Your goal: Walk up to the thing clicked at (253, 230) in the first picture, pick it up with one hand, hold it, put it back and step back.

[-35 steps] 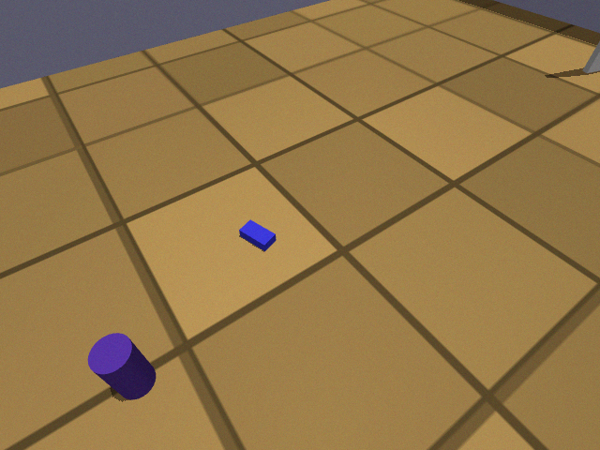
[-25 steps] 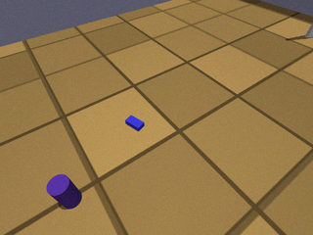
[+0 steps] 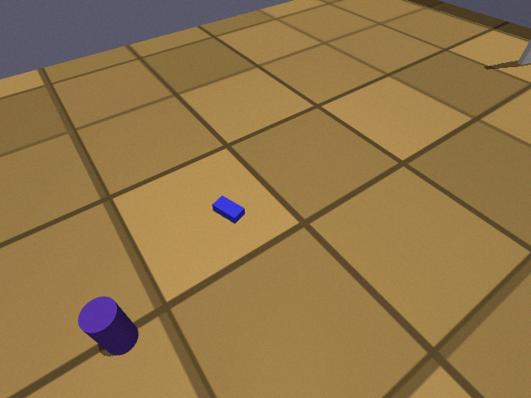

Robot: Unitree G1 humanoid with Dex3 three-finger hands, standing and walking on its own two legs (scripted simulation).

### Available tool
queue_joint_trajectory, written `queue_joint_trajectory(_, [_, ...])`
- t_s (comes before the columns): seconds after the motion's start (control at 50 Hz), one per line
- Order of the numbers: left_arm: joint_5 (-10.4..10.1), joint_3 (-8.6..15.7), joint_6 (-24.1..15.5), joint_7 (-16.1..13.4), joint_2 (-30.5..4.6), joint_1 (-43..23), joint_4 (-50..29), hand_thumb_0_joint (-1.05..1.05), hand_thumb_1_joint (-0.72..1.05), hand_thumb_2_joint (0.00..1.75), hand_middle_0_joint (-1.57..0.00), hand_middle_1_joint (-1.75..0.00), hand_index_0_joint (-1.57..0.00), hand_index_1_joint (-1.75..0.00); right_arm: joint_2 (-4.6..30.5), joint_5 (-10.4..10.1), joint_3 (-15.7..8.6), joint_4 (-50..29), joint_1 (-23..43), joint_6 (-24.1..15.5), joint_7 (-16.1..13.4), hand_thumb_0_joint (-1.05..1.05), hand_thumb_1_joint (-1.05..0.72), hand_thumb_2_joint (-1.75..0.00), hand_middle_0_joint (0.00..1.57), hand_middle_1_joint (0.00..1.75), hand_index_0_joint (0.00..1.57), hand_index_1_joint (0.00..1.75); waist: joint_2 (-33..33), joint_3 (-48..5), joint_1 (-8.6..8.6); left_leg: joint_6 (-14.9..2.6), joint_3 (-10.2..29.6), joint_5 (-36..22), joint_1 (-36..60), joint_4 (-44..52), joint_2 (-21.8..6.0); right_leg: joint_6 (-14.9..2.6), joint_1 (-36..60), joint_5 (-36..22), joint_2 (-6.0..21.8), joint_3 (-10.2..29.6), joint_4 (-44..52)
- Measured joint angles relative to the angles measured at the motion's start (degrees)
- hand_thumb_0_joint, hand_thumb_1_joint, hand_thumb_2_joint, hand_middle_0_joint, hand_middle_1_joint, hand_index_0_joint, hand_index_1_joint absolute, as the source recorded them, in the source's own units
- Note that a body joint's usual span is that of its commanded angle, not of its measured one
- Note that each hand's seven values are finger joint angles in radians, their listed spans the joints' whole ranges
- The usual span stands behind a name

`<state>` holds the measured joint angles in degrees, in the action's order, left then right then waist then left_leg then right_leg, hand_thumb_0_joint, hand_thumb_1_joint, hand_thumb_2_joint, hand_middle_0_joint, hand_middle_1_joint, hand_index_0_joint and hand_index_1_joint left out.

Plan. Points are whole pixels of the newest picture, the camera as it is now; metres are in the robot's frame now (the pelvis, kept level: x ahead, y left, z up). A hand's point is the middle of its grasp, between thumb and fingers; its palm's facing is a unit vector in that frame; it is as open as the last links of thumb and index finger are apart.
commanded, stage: stand
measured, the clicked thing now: (228, 209) +1.09 +0.22 -0.76
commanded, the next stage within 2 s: walk up in 0.42 s
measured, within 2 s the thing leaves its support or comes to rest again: neither
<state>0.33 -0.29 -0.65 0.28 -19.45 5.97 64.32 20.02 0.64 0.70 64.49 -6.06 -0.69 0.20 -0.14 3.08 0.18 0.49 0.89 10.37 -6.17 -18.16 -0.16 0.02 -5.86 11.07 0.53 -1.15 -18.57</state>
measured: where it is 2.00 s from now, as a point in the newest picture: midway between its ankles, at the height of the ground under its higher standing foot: (315, 296)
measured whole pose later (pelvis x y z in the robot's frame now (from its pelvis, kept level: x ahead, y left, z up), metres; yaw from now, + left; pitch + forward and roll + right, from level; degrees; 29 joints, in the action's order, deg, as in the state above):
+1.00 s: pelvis +0.16 -0.12 -0.01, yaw -8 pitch -3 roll +0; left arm 0.3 3.0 -3.8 3.8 -21.4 19.3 54.5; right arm 24.9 1.5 -4.1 53.8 -12.6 -1.4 5.0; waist -3.2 2.9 2.5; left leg -1.2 -1.2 15.4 -28.0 -56.8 -4.4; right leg -2.8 -9.0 13.5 -1.2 -1.4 -25.4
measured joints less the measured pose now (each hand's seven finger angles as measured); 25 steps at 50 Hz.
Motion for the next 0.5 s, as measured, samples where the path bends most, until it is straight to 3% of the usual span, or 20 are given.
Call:
queue_joint_trajectory(0.42, [-0.08,-0.01,-0.03,-0.05,-0.13,0.15,-0.08,0.00,0.90,0.90,-0.20,-0.30,-0.20,-0.30,0.07,0.01,0.01,-0.06,-0.09,-0.01,-0.02,0.01,-0.90,-0.89,0.20,0.30,0.21,0.30,-0.12,-0.10,0.07,0.06,0.04,0.00,0.43,0.44,-0.03,-0.02,0.43,0.05,-0.02,-0.05,0.40])
queue_joint_trajectory(0.5, [1.30,2.34,0.46,2.34,-1.48,3.41,-2.81,0.00,0.90,0.90,-0.21,-0.30,-0.20,-0.30,0.20,1.48,-2.52,-3.19,-2.50,-1.71,1.67,0.01,-0.90,-0.89,0.20,0.30,0.21,0.30,1.02,-1.75,0.29,-1.99,-1.93,6.95,-0.94,-3.78,0.26,-1.53,-5.45,12.03,0.25,1.39,-12.37])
